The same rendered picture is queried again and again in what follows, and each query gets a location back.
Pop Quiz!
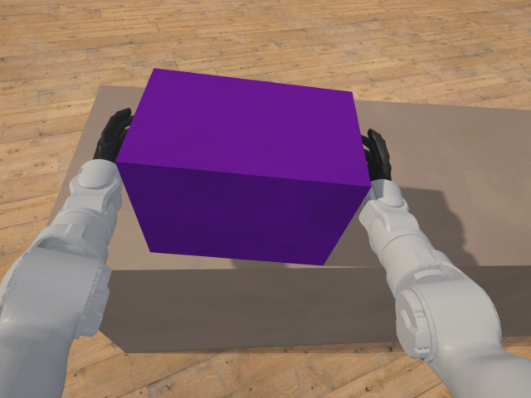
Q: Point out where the robot left forearm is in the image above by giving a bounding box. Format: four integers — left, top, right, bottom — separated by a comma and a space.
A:
0, 159, 123, 317

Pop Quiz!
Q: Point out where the robot right forearm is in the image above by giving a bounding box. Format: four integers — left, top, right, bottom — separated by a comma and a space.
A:
358, 179, 502, 343

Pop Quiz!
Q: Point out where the robot left upper arm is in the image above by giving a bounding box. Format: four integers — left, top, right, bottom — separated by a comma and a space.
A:
0, 247, 112, 398

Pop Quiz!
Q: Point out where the right robot hand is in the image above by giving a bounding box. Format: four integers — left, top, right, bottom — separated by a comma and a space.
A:
361, 129, 392, 182

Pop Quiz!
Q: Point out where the robot right upper arm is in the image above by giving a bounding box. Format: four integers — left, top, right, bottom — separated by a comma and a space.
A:
395, 279, 531, 398

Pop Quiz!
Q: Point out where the carton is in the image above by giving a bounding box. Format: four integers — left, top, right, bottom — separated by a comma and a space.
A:
115, 68, 372, 266

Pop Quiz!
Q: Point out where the left robot hand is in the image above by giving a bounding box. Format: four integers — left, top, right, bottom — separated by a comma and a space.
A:
93, 108, 134, 164

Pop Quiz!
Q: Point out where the pedestal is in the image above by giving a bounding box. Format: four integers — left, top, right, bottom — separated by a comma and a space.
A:
46, 85, 531, 353

